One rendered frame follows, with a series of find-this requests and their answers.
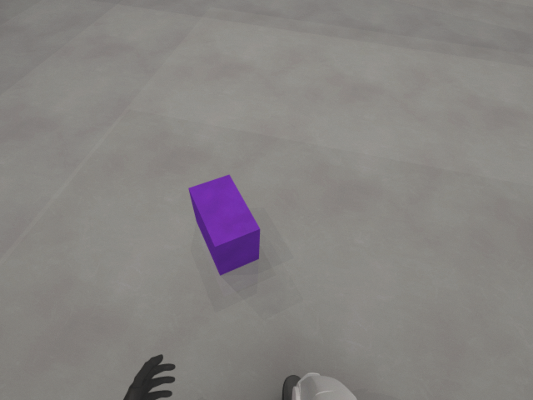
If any robot left hand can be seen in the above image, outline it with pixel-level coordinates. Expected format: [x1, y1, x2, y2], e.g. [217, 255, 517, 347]
[123, 354, 176, 400]

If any right robot thigh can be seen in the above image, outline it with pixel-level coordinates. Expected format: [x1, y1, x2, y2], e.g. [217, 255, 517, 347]
[292, 376, 356, 400]

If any carton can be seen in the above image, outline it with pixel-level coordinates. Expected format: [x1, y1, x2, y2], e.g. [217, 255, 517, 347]
[188, 175, 260, 276]

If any right robot foot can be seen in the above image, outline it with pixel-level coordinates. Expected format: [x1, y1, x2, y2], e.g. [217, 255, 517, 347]
[282, 375, 301, 400]

